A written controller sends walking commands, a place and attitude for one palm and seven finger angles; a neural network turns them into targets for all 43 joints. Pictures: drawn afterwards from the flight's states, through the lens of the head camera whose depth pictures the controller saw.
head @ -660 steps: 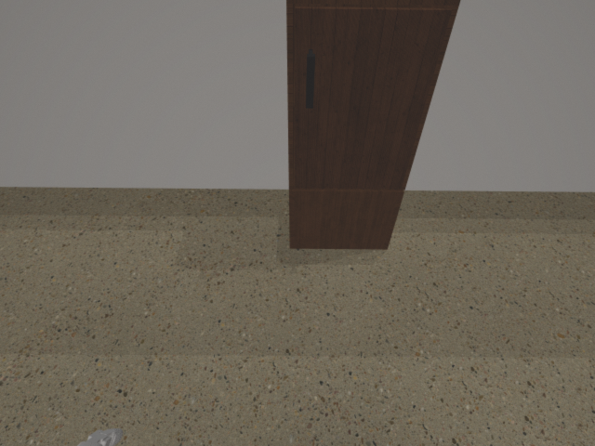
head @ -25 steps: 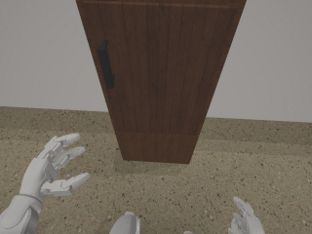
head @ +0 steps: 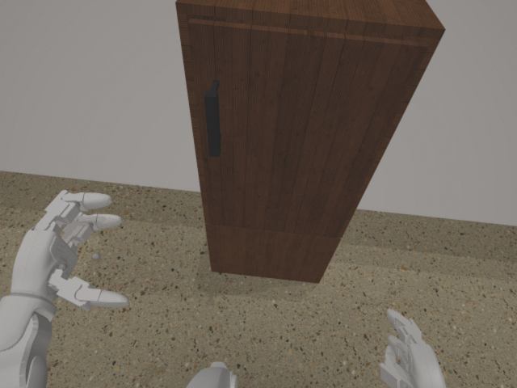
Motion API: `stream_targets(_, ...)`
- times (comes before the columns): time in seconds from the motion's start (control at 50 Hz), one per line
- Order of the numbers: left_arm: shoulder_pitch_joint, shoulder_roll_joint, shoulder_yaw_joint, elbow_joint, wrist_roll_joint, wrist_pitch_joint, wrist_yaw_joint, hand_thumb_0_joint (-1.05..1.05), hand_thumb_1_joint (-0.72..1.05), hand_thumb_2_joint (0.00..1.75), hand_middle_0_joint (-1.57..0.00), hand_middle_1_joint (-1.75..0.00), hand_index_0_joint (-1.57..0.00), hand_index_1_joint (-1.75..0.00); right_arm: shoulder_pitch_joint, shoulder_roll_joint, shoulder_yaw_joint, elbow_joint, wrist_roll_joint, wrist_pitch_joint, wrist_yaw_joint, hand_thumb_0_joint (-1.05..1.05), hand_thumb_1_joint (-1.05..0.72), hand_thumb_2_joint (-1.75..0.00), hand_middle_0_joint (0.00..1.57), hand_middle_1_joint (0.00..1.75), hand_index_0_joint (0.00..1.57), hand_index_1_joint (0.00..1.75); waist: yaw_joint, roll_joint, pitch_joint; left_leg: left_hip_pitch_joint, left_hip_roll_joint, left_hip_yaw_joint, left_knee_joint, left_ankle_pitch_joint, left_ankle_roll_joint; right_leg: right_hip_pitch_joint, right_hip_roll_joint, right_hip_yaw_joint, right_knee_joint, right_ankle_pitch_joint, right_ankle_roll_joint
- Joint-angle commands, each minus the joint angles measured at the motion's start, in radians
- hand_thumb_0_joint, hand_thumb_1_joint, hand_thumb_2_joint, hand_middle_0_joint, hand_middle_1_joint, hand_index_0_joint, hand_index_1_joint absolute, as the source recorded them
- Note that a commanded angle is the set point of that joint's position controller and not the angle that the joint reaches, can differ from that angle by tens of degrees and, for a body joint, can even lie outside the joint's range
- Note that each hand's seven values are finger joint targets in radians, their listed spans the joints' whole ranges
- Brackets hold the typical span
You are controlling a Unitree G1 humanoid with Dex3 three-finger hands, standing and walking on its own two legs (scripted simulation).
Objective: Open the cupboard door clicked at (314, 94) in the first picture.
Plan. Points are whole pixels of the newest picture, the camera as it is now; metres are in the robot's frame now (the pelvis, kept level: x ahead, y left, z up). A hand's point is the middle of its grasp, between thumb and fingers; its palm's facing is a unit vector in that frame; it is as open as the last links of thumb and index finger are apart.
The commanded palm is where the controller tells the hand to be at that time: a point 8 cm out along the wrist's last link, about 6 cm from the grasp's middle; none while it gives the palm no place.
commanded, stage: raise the hand with hooked fingers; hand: left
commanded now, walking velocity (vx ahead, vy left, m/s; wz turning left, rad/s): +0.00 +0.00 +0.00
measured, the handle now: (215, 119) +0.58 +0.14 +0.08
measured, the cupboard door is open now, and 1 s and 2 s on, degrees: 0 0 0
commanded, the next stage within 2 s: move the hooked fingers beside the handle in 0.84 s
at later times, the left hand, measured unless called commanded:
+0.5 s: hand (87, 237) +0.28 +0.26 +0.11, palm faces +0.00 -1.00 -0.03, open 14.0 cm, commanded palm +0.25 +0.31 +0.10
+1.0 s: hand (113, 229) +0.30 +0.23 +0.10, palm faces +0.02 -1.00 -0.02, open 14.0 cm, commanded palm +0.28 +0.28 +0.10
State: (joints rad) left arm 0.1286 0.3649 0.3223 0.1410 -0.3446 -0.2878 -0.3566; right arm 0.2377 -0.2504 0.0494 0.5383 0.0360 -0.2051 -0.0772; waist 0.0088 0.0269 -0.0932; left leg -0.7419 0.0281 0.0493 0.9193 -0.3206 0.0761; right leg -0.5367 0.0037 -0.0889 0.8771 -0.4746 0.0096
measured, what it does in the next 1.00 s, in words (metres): stands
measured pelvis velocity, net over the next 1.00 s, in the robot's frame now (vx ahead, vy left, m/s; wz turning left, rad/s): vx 0.01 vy -0.04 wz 0.00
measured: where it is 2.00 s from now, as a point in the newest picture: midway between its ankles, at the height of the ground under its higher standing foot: outside the picture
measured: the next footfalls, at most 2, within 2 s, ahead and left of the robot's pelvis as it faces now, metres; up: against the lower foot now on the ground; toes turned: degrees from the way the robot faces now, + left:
none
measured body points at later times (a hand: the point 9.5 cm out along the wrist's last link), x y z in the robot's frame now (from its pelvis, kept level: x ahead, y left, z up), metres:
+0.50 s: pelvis -0.01 -0.01 +0.02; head +0.01 -0.01 +0.46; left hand +0.27 +0.31 +0.11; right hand +0.14 -0.27 -0.06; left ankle +0.08 +0.07 -0.69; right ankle -0.02 -0.13 -0.69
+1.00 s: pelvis +0.01 -0.04 +0.01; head +0.03 -0.04 +0.46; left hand +0.29 +0.29 +0.11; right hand +0.17 -0.29 -0.07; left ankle +0.08 +0.07 -0.69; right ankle -0.02 -0.13 -0.69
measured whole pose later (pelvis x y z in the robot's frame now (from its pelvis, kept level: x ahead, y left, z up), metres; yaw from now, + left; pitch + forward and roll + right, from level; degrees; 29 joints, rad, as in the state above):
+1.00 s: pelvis +0.01 -0.04 +0.01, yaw +0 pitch +7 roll -2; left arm -0.06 0.42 0.41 0.42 -0.38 -0.22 -0.50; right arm 0.28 -0.29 0.05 0.58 0.05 -0.19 -0.09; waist 0.01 0.04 -0.08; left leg -0.66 0.05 0.03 0.83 -0.29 0.03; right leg -0.47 0.04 -0.09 0.81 -0.46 -0.03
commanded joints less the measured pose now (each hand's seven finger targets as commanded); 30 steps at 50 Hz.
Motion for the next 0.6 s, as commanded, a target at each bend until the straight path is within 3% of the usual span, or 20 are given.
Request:
stream_targets(0.0,-0.192,0.185,0.068,-0.060,-0.010,0.040,-0.053,0.00,-0.50,0.30,-0.30,-1.20,-0.30,-1.20,-0.019,-0.176,-0.066,-0.141,0.019,-0.024,-0.020,0.00,-0.90,-0.90,0.20,0.30,0.20,0.30,-0.011,0.075,-0.120,0.358,0.021,-0.198,-0.281,-0.145,-0.068,-0.152,0.049,-0.002,-0.149,0.066,-0.037)
stream_targets(0.04,-0.251,0.210,0.078,-0.064,-0.015,0.055,-0.071,0.00,-0.50,0.30,-0.30,-1.20,-0.30,-1.20,-0.024,-0.178,-0.062,-0.147,0.020,-0.023,-0.025,0.00,-0.90,-0.90,0.20,0.30,0.20,0.30,-0.013,0.078,-0.131,0.375,0.018,-0.200,-0.290,-0.163,-0.065,-0.144,0.050,0.002,-0.164,0.057,-0.038)
stream_targets(0.08,-0.303,0.252,0.111,-0.086,-0.018,0.042,-0.073,0.00,-0.50,0.30,-0.30,-1.20,-0.30,-1.20,-0.020,-0.182,-0.059,-0.146,0.016,-0.025,-0.028,0.00,-0.90,-0.90,0.20,0.30,0.20,0.30,-0.009,0.077,-0.160,0.400,0.017,-0.203,-0.293,-0.162,-0.065,-0.124,0.057,0.006,-0.168,0.054,-0.041)
stream_targets(0.14,-0.367,0.281,0.139,-0.113,-0.022,0.005,-0.064,0.00,-0.50,0.30,-0.30,-1.20,-0.30,-1.20,-0.028,-0.178,-0.053,-0.141,0.013,-0.032,-0.031,0.00,-0.90,-0.90,0.20,0.30,0.20,0.30,-0.010,0.124,-0.170,0.446,0.018,-0.215,-0.311,-0.179,-0.071,-0.130,0.055,0.009,-0.175,0.047,-0.043)
stream_targets(0.18,-0.387,0.314,0.166,-0.103,-0.021,-0.012,-0.058,0.00,-0.50,0.30,-0.30,-1.20,-0.30,-1.20,-0.023,-0.182,-0.054,-0.127,0.010,-0.035,-0.033,0.00,-0.90,-0.90,0.20,0.30,0.20,0.30,-0.010,0.114,-0.175,0.450,0.017,-0.214,-0.312,-0.177,-0.069,-0.113,0.058,0.013,-0.183,0.050,-0.045)
stream_targets(0.22,-0.390,0.308,0.164,-0.039,-0.023,-0.005,-0.068,0.00,-0.50,0.30,-0.30,-1.20,-0.30,-1.20,-0.022,-0.180,-0.051,-0.121,0.014,-0.034,-0.036,0.00,-0.90,-0.90,0.20,0.30,0.20,0.30,-0.014,0.113,-0.142,0.428,0.014,-0.205,-0.321,-0.199,-0.067,-0.109,0.053,0.014,-0.198,0.037,-0.042)
stream_targets(0.32,-0.414,0.332,0.161,0.044,-0.026,0.046,-0.119,0.00,-0.50,0.30,-0.30,-1.20,-0.30,-1.20,-0.014,-0.188,-0.054,-0.114,0.023,-0.036,-0.043,0.00,-0.90,-0.90,0.20,0.30,0.20,0.30,-0.009,0.106,-0.140,0.414,0.006,-0.185,-0.323,-0.176,-0.059,-0.072,0.049,0.020,-0.229,0.046,-0.042)
stream_targets(0.36,-0.386,0.297,0.131,0.081,-0.033,0.068,-0.141,0.00,-0.50,0.30,-0.30,-1.20,-0.30,-1.20,-0.012,-0.187,-0.055,-0.118,0.025,-0.038,-0.042,0.00,-0.90,-0.90,0.20,0.30,0.20,0.30,-0.010,0.078,-0.123,0.404,0.004,-0.177,-0.319,-0.169,-0.055,-0.077,0.051,0.019,-0.237,0.048,-0.039)
stream_targets(0.44,-0.385,0.311,0.147,0.065,-0.045,0.058,-0.150,0.00,-0.50,0.30,-0.30,-1.20,-0.30,-1.20,0.000,-0.190,-0.060,-0.120,0.021,-0.048,-0.034,0.00,-0.90,-0.90,0.20,0.30,0.20,0.30,-0.006,0.048,-0.135,0.400,-0.004,-0.158,-0.293,-0.095,-0.048,-0.064,0.053,0.026,-0.244,0.071,-0.040)
stream_targets(0.58,-0.419,0.360,0.202,0.019,-0.042,-0.010,-0.111,0.00,-0.50,0.30,-0.30,-1.20,-0.30,-1.20,0.005,-0.186,-0.064,-0.110,0.012,-0.051,-0.026,0.00,-0.90,-0.90,0.20,0.30,0.20,0.30,0.000,0.074,-0.157,0.390,-0.012,-0.124,-0.249,-0.022,-0.042,-0.040,0.049,0.053,-0.244,0.078,-0.039)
